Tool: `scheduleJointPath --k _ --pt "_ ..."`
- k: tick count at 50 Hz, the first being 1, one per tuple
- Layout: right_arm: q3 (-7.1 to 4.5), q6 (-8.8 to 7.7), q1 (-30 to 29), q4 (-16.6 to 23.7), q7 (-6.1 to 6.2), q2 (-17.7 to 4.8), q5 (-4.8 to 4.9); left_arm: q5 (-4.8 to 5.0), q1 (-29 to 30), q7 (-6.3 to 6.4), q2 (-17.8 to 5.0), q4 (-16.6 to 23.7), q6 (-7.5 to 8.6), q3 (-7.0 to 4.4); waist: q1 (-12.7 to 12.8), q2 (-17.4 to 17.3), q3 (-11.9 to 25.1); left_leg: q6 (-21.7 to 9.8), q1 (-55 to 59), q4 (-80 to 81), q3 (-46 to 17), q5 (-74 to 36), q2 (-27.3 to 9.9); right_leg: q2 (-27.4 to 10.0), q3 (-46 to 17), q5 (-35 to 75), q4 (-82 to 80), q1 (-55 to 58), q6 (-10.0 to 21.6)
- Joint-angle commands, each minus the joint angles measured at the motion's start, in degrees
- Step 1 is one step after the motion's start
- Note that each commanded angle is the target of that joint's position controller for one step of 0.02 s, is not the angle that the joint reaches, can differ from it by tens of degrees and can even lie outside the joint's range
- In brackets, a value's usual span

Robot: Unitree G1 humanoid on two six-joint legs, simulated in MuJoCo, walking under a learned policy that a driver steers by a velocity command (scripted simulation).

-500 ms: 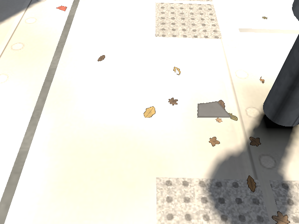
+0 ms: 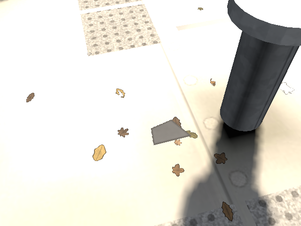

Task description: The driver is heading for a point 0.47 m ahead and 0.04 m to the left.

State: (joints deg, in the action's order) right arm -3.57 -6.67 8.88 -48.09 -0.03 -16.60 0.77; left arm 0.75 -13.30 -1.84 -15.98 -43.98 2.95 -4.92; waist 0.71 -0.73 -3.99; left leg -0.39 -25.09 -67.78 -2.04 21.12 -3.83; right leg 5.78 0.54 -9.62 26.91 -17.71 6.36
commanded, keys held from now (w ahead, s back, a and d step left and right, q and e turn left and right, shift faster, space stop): w+e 0.06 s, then w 0.32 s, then no key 0.62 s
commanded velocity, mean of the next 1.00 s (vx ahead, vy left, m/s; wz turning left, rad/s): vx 0.30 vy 0.00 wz -0.17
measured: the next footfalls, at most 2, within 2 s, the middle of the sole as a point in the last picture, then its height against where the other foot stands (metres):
left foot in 0.36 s outside the picture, level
right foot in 0.78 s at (188, 218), level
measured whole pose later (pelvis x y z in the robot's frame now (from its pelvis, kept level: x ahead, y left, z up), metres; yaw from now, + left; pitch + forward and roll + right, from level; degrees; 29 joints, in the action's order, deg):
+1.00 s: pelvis +0.41 +0.02 +0.00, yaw -8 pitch +0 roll +0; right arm 0.0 1.0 8.6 -55.2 0.5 -15.9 -1.0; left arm -1.0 -5.6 0.6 -14.6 -46.9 1.2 -1.6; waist -1.3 -0.9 -1.0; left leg -1.0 -7.4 -27.8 0.9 21.0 1.2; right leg -0.7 -0.8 -11.3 30.3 -19.5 -0.3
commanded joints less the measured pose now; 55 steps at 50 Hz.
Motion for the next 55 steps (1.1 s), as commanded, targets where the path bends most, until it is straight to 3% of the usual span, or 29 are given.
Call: scheduleJointPath --k 1,4,7,9,12,15,16,17,18,19,20,21,23,24,26,30,35,38,39,40,41,42,44,45,47,49,55 --pt "-1.83 0.17 1.31 3.57 0.15 -6.33 -1.25 -0.08 0.66 0.94 -7.04 4.60 1.46 -1.42 -1.89 1.25 6.08 1.75 -9.25 6.16 -2.28 -3.96 -3.17 -15.73 -20.50 14.22 -14.38 9.64 11.34" --pt "-1.14 0.95 -4.00 5.48 0.43 -4.41 -1.65 0.01 -1.86 2.22 -9.12 4.03 1.36 -1.91 -0.57 2.25 4.04 4.20 -10.38 17.65 -0.81 -13.11 -1.85 -13.35 -15.72 16.25 -15.24 6.32 10.03" --pt "-0.19 0.58 -9.00 6.45 -0.32 -2.52 -1.29 0.07 -4.12 2.65 -8.17 3.01 0.99 -1.53 2.22 4.55 3.56 4.12 -5.80 30.87 0.41 -25.93 0.15 -10.46 -11.49 11.67 -14.83 4.42 6.69" --pt "0.07 0.21 -11.95 7.35 -0.88 -2.53 -0.71 0.07 -6.51 2.50 -8.16 1.68 1.06 -1.41 3.94 5.33 2.83 3.50 -3.98 34.66 0.65 -30.40 0.96 -11.63 -12.54 7.68 -15.08 4.98 6.04" --pt "-0.01 -0.47 -15.10 8.81 -1.49 -4.31 -0.53 0.14 -9.08 2.45 -8.43 -0.04 0.97 -1.39 4.89 5.64 1.73 1.21 -7.24 38.93 -0.23 -26.94 1.12 -15.26 -15.80 7.94 -12.16 12.56 5.98" --pt "-0.41 -1.13 -13.18 8.88 -1.91 -5.96 -0.53 0.01 -9.50 2.99 -9.31 -1.06 0.30 -1.63 3.02 7.10 1.56 -1.45 -6.82 41.21 0.06 -19.25 1.81 -18.16 -18.15 15.97 -8.22 19.12 4.77" --pt "-0.87 -1.34 -9.86 8.10 -1.85 -6.87 -0.58 -0.02 -8.59 3.10 -9.59 -0.96 0.05 -1.65 0.96 7.55 3.18 -2.64 -2.38 42.35 1.41 -17.73 3.06 -17.48 -17.39 24.35 -4.77 19.86 3.95" --pt "-1.81 -1.49 -3.29 6.18 -1.61 -8.59 -0.78 -0.27 -7.79 3.07 -8.79 -0.70 -0.15 -1.23 -2.38 6.72 7.82 -4.45 7.12 43.11 2.26 -19.52 3.71 -14.73 -15.11 31.89 2.68 18.96 2.69" --pt "-2.37 -1.48 5.78 4.73 -1.35 -10.60 -1.50 -0.85 -6.76 3.01 -7.21 0.55 -0.13 -0.35 -6.48 3.97 15.82 -7.88 22.46 40.06 -3.68 -20.67 -2.42 -11.87 -12.64 26.68 15.39 11.33 0.94" --pt "-3.78 -1.07 13.15 3.16 -1.45 -15.30 -1.90 -0.27 -13.93 2.77 -2.86 0.84 0.64 1.10 -5.41 -10.48 23.93 -16.80 44.89 42.07 -27.00 -11.03 -14.67 -2.75 -7.16 3.99 36.50 -10.57 -4.04" --pt "-2.58 -0.81 13.80 1.85 -1.98 -10.86 -0.64 -0.06 -12.97 2.85 -4.49 0.75 1.08 1.29 -5.91 -14.63 22.97 -18.36 46.45 50.39 -40.70 -7.35 -18.52 -0.98 -9.62 -23.22 44.74 -20.91 -5.06" --pt "-1.57 -0.68 9.40 2.83 -1.90 -8.07 -0.16 0.59 -8.23 2.80 -8.72 1.42 1.25 0.27 -5.82 -8.26 14.32 -15.89 39.16 50.38 -33.68 -9.72 -17.45 -4.43 -10.47 -20.46 48.83 -24.52 -5.03" --pt "-0.32 -0.17 1.90 4.21 -2.07 -5.51 -1.66 -0.68 -3.18 2.97 -8.92 2.41 0.87 0.10 -2.77 -1.57 6.76 -14.17 23.36 50.32 -18.36 -35.30 -13.07 -8.36 -6.42 -14.86 45.49 -20.38 -6.29" --pt "0.23 -0.35 0.81 4.01 -2.15 -4.35 -1.96 -1.13 -3.87 3.07 -8.40 2.34 0.37 -0.10 -1.00 -1.87 6.71 -13.33 19.38 50.60 -14.06 -43.33 -11.31 -10.04 -6.27 -13.93 42.22 -16.79 -6.63" --pt "0.64 -0.52 -0.47 2.95 -2.29 -4.03 -1.96 -0.88 -6.61 3.30 -5.43 1.60 -0.82 0.55 1.13 -3.84 7.50 -13.02 15.08 51.89 -8.50 -51.16 -8.86 -10.36 -5.22 -12.34 36.50 -11.68 -7.82" --pt "-0.20 0.83 -2.42 1.36 -1.26 -7.69 -1.44 -1.75 -3.67 3.69 -2.93 2.62 -1.75 2.03 1.44 -4.43 9.42 -12.28 12.84 52.19 -1.14 -55.60 -6.08 -10.26 -3.04 -2.53 19.62 -6.27 -9.46" --pt "0.21 3.32 0.08 -1.46 -0.72 -7.75 -1.33 -1.02 2.82 3.49 -4.73 3.19 -1.77 2.02 -1.65 -4.05 9.84 -11.18 16.44 50.63 -1.77 -44.94 -6.54 -8.90 -2.78 4.35 8.09 -2.93 -8.90" --pt "0.89 4.39 -0.30 -2.40 -0.53 -6.58 -0.43 -1.69 2.40 3.37 -6.24 2.57 -1.03 1.40 -0.04 -3.16 8.58 -7.87 15.67 45.67 -2.75 -33.19 -4.64 -8.01 -2.20 10.57 -3.59 3.84 -6.15" --pt "1.49 4.12 1.94 -2.83 -0.53 -5.16 -1.27 -2.20 1.90 3.70 -8.68 2.47 -0.76 0.86 -0.60 -0.35 9.57 -5.21 13.66 42.86 -2.24 -28.11 -2.14 -11.73 -6.00 23.06 -4.46 9.37 -4.62" --pt "1.97 3.46 7.18 -3.41 -0.86 -3.72 -2.87 -2.50 2.57 4.16 -11.55 3.00 -1.15 0.43 -4.15 5.29 12.64 -2.62 8.73 40.38 -0.51 -14.58 1.55 -17.87 -11.17 38.07 0.12 17.01 -0.77" --pt "2.70 3.56 9.25 -4.36 -0.75 -1.58 -2.87 -2.50 3.44 4.10 -7.78 2.12 -1.82 1.26 -4.86 9.36 15.02 -0.39 7.68 40.42 0.75 -5.25 2.41 -19.91 -13.36 35.67 1.41 17.98 3.31" --pt "2.69 4.21 6.04 -4.24 -0.55 -3.04 -2.49 -2.04 6.20 3.66 -5.18 2.42 -2.18 1.79 -3.90 7.70 13.07 0.30 10.40 43.13 0.30 -6.24 1.70 -17.84 -12.42 31.70 1.22 13.79 2.53" --pt "2.00 5.74 2.60 -4.71 0.06 -6.55 -1.62 -1.79 7.37 2.91 -5.91 2.39 -2.10 1.56 -1.87 4.22 9.66 -0.47 9.74 43.60 0.54 -11.35 2.18 -12.76 -7.72 25.54 2.07 11.43 -1.36" --pt "2.00 6.51 2.48 -4.73 0.35 -6.87 -1.74 -1.68 6.86 2.67 -6.85 1.58 -1.68 1.26 -1.91 4.01 9.32 -0.70 10.56 43.42 0.47 -13.25 2.01 -12.14 -7.13 24.52 2.09 10.60 -2.05" --pt "2.12 7.43 2.46 -5.07 0.72 -6.78 -1.83 -1.54 6.97 2.48 -6.58 0.28 -1.11 1.32 -2.28 4.24 9.22 -1.00 12.55 43.45 0.04 -15.54 1.53 -11.83 -6.71 25.17 2.38 9.76 -2.47" --pt "2.07 7.86 2.58 -5.98 1.07 -6.73 -1.75 -1.89 7.40 2.41 -5.99 -0.94 -0.97 1.51 -2.25 3.71 9.34 -1.16 13.60 43.13 -0.05 -17.29 1.47 -11.69 -6.35 26.74 2.83 9.78 -2.36" --pt "1.90 8.54 1.87 -7.50 1.55 -6.75 -1.29 -1.46 9.35 3.11 -6.54 -3.92 -1.17 1.48 -2.29 1.89 8.54 -1.18 14.46 43.97 -0.03 -16.97 1.32 -10.88 -5.42 21.94 2.29 9.33 -2.61"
